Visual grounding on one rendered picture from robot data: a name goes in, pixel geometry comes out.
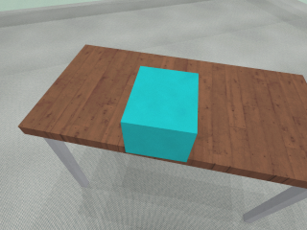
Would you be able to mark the carton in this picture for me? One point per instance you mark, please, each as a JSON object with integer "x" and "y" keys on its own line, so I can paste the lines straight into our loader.
{"x": 161, "y": 116}

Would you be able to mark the table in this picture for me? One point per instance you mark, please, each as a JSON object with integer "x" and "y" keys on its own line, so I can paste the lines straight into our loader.
{"x": 251, "y": 122}

